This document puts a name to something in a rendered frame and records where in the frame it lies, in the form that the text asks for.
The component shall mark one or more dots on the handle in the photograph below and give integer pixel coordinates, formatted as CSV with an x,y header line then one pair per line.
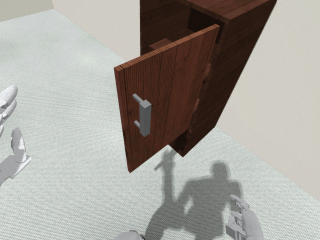
x,y
144,123

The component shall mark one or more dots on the cupboard door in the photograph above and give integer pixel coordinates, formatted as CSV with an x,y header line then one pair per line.
x,y
170,78

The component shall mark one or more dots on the left robot shin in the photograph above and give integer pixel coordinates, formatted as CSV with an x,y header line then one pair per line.
x,y
133,230

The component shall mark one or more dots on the right robot hand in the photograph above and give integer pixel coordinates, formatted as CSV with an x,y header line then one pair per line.
x,y
247,225

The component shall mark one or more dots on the left robot hand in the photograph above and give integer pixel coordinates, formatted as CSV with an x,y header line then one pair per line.
x,y
13,164

